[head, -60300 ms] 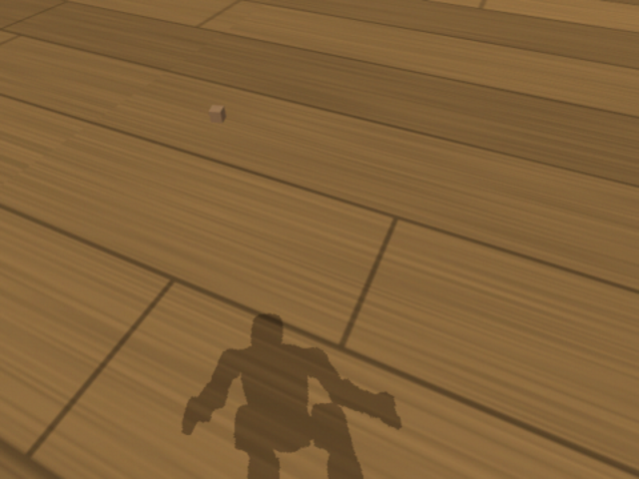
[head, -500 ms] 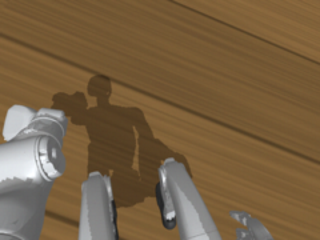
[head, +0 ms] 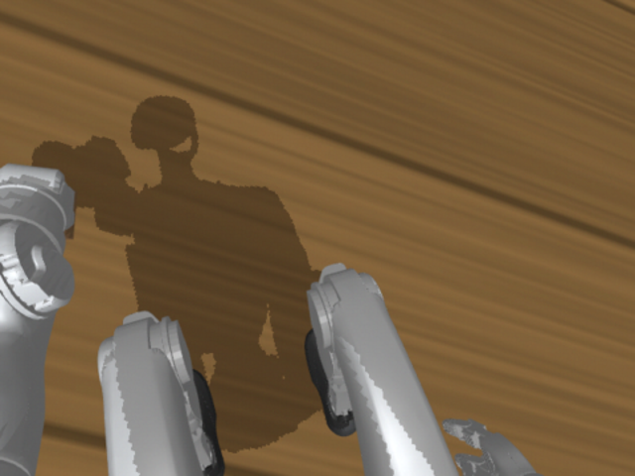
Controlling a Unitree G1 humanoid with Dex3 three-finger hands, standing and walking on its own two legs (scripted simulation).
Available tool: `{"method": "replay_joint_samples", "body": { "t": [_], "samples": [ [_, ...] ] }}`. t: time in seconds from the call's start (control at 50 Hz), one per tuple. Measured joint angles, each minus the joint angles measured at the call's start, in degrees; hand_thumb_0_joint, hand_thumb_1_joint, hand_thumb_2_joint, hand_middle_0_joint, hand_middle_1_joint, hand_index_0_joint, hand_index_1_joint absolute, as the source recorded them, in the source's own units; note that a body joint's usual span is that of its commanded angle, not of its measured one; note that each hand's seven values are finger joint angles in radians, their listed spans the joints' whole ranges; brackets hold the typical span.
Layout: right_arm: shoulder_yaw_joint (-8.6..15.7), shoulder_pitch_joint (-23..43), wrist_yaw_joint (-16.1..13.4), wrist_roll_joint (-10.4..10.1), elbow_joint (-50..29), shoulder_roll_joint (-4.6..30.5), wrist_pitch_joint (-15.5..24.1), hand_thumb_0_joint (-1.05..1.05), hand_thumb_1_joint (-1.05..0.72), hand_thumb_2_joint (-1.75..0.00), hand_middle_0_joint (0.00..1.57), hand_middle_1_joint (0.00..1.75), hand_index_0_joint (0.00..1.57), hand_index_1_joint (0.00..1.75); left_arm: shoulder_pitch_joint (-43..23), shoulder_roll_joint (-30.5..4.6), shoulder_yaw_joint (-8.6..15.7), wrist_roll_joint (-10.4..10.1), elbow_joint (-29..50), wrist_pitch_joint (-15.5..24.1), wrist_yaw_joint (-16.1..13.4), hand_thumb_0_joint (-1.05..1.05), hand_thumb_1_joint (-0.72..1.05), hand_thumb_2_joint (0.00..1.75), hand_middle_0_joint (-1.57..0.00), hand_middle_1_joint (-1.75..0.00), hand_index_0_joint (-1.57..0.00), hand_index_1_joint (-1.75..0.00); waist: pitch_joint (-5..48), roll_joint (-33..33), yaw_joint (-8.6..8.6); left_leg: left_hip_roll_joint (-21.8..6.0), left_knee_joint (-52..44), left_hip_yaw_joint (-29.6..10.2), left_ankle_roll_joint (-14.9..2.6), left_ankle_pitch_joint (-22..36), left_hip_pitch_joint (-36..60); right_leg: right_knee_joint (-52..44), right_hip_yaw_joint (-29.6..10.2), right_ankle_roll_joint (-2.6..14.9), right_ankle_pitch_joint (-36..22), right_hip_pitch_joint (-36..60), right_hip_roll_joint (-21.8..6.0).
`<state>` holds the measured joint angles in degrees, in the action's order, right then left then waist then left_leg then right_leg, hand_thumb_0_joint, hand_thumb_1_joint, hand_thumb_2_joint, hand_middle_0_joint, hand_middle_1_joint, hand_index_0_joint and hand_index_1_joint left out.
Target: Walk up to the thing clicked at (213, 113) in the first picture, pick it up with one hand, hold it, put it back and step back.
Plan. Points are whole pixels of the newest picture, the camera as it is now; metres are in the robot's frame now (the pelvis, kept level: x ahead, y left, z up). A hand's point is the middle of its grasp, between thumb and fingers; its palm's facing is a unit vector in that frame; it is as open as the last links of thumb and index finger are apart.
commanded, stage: crouch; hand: left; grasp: from above
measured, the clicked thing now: (34, 209) +0.48 +0.26 -0.18
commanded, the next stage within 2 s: lower in 0.76 s
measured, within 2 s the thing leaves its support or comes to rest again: neither
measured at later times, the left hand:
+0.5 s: hand (34, 219) +0.48 +0.28 -0.21, palm faces -0.04 -0.47 -0.88, open 10.1 cm
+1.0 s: hand (36, 225) +0.48 +0.29 -0.24, palm faces -0.05 -0.46 -0.89, open 10.2 cm
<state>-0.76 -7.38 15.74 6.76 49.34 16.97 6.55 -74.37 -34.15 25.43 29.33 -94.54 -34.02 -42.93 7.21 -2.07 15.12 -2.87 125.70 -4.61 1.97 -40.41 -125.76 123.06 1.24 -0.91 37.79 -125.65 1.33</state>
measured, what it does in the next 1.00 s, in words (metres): lowers itself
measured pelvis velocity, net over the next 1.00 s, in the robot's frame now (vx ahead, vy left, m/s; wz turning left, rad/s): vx -0.01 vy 0.01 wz -0.10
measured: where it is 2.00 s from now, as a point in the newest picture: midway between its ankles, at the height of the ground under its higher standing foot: (272, 422)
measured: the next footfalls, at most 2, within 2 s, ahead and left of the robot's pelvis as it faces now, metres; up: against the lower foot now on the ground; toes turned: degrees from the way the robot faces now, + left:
none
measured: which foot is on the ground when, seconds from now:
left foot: down 0.00-1.00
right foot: down 0.00-1.00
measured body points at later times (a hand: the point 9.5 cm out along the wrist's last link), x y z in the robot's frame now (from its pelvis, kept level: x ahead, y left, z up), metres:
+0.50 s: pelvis -0.01 +0.00 -0.05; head +0.28 +0.02 +0.30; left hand +0.48 +0.30 -0.16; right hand -0.02 -0.28 -0.15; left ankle +0.07 +0.14 -0.36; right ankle +0.09 -0.12 -0.36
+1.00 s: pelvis -0.01 +0.01 -0.05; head +0.28 +0.05 +0.29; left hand +0.48 +0.31 -0.19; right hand -0.04 -0.26 -0.13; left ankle +0.07 +0.14 -0.36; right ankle +0.09 -0.12 -0.36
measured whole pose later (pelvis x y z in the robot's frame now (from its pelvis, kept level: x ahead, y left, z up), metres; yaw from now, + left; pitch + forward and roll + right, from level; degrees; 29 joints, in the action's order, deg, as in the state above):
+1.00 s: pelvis -0.01 +0.01 -0.05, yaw -6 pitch +34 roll -10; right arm -7.2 -8.4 23.5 8.6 46.5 20.3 9.8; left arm -78.7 -49.2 26.1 33.6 -98.8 -32.4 -44.0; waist -5.7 0.9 19.7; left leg -1.9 137.8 -11.2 1.7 -40.6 -132.6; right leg 130.3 6.5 -2.0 36.5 -129.1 1.8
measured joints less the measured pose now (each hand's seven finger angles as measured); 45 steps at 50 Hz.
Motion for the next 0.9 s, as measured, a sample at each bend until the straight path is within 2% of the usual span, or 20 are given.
{"method": "replay_joint_samples", "body": {
  "t": [0.12, 0.42, 0.74, 0.9],
  "samples": [
    [-0.33, 0.04, 1.19, -0.18, -0.96, 1.46, 0.76, 0.0, -0.92, -0.91, 0.2, 0.3, 0.2, 0.3, -2.11, -2.92, 0.24, 1.88, -1.67, 0.0, 0.43, 0.0, 0.03, 0.49, -0.76, -0.44, -0.74, -0.44, -2.32, 0.17, 0.78, -0.12, 3.92, -0.84, 0.24, -0.64, -2.5, 3.54, 0.51, 0.02, 0.16, -2.62, 0.36],
    [-2.35, -0.59, 3.56, 0.57, -1.52, 3.14, 1.89, 0.0, -0.93, -0.91, 0.2, 0.3, 0.2, 0.3, -3.91, -9.2, 1.92, 3.84, -1.81, 0.26, 1.36, 0.01, -0.01, 0.58, -0.71, -0.55, -0.69, -0.55, -9.2, 1.25, 2.04, 0.4, 9.63, -3.64, 0.61, -0.55, -5.89, 7.65, 2.69, 0.0, -0.52, -4.99, 0.43],
    [-5.21, -0.57, 5.75, 1.77, -2.07, 2.7, 2.66, 0.0, -0.93, -0.91, 0.2, 0.3, 0.2, 0.3, -4.71, -13.49, 1.2, 5.44, -3.83, 0.99, 0.39, 0.02, -0.06, 0.67, -0.67, -0.64, -0.65, -0.63, -11.47, 2.34, 3.83, 0.77, 11.53, -5.67, -0.05, -0.16, -6.49, 7.55, 4.39, -0.82, -1.19, -3.85, 0.5],
    [-5.82, -0.69, 7.08, 1.85, -2.44, 2.95, 3.1, 0.0, -0.93, -0.91, 0.2, 0.3, 0.2, 0.3, -4.14, -14.52, 1.3, 5.07, -3.21, 1.27, -0.4, 0.02, -0.05, 0.67, -0.65, -0.66, -0.64, -0.65, -12.4, 2.68, 4.36, 0.97, 11.9, -6.36, -0.25, 0.01, -6.74, 7.25, 5.01, -1.08, -1.37, -3.44, 0.46]
  ]
}}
